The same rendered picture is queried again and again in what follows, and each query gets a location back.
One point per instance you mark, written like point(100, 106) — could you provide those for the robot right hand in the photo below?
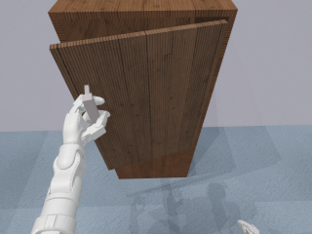
point(247, 228)

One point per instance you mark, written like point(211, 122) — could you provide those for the handle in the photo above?
point(90, 105)

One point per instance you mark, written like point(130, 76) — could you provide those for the robot left hand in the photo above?
point(75, 124)

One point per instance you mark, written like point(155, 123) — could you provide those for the cupboard door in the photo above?
point(155, 84)

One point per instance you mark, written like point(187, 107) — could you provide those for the robot left forearm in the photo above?
point(63, 197)

